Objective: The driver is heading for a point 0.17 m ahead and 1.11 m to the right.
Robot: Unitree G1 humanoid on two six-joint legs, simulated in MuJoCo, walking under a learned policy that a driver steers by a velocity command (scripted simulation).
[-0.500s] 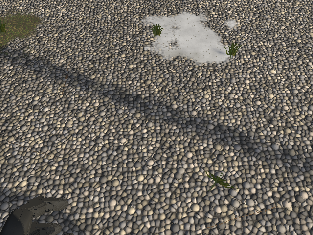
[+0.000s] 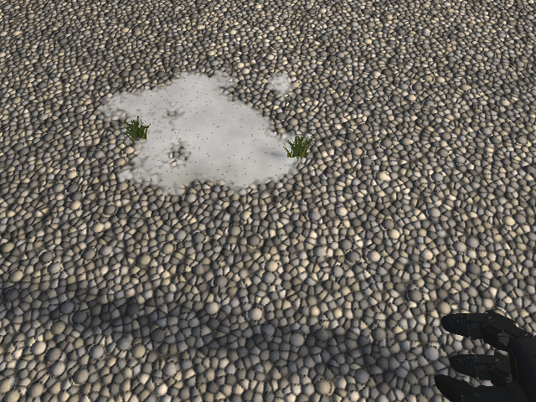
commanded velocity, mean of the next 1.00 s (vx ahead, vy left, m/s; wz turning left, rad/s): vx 0.24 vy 0.00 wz -0.24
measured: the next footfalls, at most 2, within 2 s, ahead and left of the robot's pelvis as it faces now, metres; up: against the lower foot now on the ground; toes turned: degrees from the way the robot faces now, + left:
left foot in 0.06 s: +0.27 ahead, +0.17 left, +0.00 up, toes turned -5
right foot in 0.44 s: +0.45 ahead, -0.10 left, +0.00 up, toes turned -9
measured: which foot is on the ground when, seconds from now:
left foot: up 0.00-0.04, down 0.06-0.44, up 0.46-0.72, down 0.74-1.00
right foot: down 0.00-0.06, up 0.08-0.42, down 0.44-1.00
